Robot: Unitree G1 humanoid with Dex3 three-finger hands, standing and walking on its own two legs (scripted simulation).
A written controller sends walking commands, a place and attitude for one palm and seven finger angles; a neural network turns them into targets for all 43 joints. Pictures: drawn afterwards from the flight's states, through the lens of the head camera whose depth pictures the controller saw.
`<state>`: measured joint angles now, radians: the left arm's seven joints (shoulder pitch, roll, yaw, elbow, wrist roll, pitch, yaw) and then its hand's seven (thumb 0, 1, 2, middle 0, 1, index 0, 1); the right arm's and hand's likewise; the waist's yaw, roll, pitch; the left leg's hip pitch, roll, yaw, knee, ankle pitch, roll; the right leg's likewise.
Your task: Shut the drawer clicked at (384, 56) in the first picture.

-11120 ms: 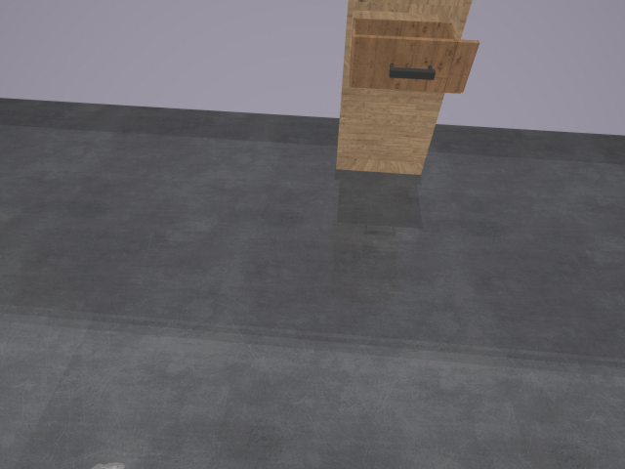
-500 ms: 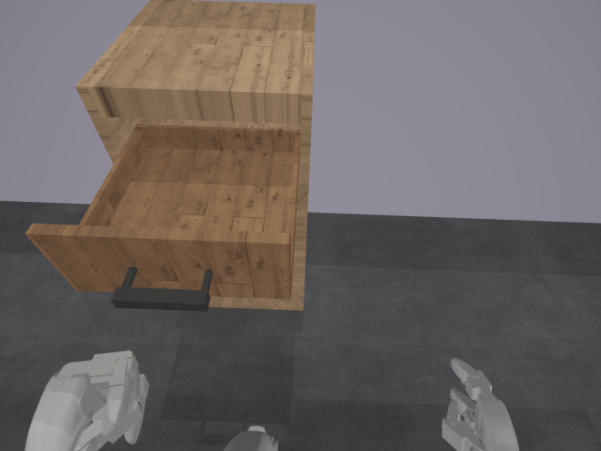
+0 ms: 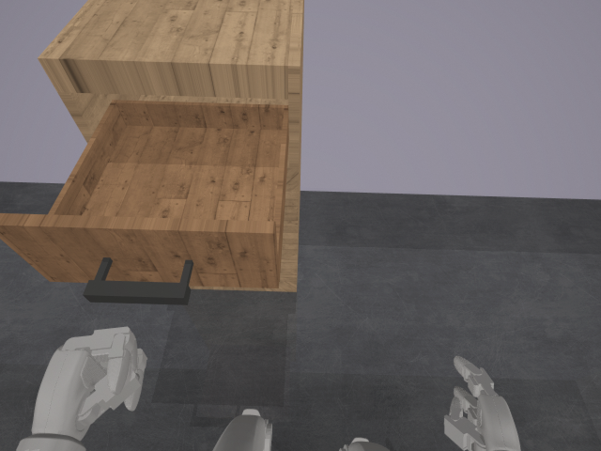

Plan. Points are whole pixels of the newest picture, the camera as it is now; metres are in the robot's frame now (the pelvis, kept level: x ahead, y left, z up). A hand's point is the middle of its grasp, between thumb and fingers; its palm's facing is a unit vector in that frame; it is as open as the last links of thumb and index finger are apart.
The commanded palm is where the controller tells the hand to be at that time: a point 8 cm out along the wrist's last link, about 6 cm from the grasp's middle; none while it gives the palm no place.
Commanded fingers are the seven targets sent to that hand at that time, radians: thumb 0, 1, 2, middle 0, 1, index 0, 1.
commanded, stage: bring the fist close to the handle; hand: left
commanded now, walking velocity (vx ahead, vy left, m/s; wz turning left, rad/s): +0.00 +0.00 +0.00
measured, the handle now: (142, 279) +0.34 +0.25 +0.00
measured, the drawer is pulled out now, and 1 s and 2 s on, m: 0.29 0.29 0.22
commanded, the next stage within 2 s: push the drawer shut in 0.92 s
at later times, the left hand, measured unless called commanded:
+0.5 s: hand (153, 358) +0.23 +0.21 -0.01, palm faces +0.01 -1.00 -0.05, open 3.3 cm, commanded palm +0.22 +0.26 +0.00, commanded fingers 0.00 0.90 0.90 -1.40 -1.60 -1.40 -1.60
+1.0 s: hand (153, 358) +0.24 +0.21 -0.01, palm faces +0.00 -1.00 -0.05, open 3.3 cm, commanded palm +0.22 +0.26 +0.00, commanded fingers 0.00 0.90 0.90 -1.40 -1.60 -1.40 -1.60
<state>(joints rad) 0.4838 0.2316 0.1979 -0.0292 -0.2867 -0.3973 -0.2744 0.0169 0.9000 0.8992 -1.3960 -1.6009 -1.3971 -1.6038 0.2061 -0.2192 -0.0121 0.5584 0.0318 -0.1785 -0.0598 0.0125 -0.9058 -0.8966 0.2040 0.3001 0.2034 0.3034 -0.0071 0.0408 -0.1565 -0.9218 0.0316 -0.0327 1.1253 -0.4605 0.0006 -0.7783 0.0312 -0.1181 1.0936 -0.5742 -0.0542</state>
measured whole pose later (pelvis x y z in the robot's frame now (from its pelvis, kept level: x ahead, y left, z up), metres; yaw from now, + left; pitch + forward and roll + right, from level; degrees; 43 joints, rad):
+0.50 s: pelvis -0.01 +0.01 -0.04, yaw -1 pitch +20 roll -4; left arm 0.29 0.24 0.18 0.09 -0.26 -0.45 -0.23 0.02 0.90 0.90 -1.40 -1.60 -1.40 -1.60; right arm 0.18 -0.23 0.01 0.54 0.01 -0.14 -0.04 0.01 -0.91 -0.90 0.21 0.30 0.20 0.30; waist -0.01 0.04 -0.18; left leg -1.15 0.03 -0.03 1.30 -0.50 0.02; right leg -1.00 0.02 -0.12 1.27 -0.62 -0.04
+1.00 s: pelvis -0.01 +0.02 -0.04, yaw -2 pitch +21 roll -4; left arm 0.32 0.24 0.15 0.03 -0.25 -0.44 -0.20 0.02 0.90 0.90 -1.40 -1.60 -1.40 -1.60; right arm 0.19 -0.23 0.01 0.52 0.01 -0.09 -0.03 0.01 -0.91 -0.90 0.20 0.30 0.20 0.30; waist -0.01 0.04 -0.19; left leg -1.18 0.03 -0.03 1.32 -0.51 0.03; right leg -1.03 0.02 -0.11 1.28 -0.63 -0.03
